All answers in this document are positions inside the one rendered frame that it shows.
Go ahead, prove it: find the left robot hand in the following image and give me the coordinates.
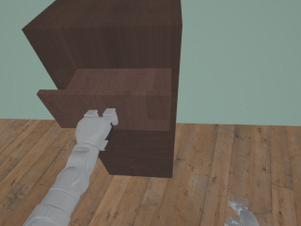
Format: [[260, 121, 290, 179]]
[[75, 108, 119, 151]]

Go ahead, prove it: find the cabinet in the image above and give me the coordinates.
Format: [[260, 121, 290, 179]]
[[22, 0, 182, 178]]

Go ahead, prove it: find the robot left forearm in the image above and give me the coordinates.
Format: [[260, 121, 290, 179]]
[[23, 142, 99, 226]]

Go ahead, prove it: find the drawer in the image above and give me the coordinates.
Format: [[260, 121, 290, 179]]
[[37, 68, 171, 131]]

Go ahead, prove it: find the right robot hand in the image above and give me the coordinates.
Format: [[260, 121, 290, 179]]
[[224, 199, 260, 226]]

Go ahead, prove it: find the handle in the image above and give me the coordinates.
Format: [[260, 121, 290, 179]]
[[105, 122, 114, 140]]

